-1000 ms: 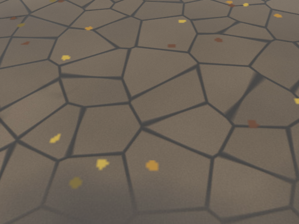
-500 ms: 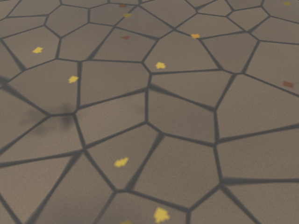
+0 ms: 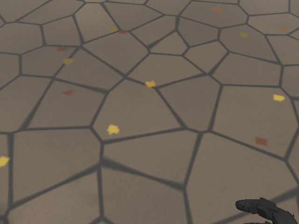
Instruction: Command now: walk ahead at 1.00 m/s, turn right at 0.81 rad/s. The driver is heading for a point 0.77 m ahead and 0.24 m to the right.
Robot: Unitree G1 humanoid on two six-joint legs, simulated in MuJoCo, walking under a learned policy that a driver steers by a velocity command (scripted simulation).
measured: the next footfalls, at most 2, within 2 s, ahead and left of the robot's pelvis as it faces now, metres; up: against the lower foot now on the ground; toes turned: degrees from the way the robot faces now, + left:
left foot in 0.18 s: +0.40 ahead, +0.17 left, +0.00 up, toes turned -13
right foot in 0.62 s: +0.72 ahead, -0.17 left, +0.00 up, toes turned -38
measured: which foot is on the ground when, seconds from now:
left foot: up 0.00-0.16, down 0.18-0.62, up 0.64-1.00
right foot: down 0.00-0.16, up 0.18-0.60, down 0.62-1.00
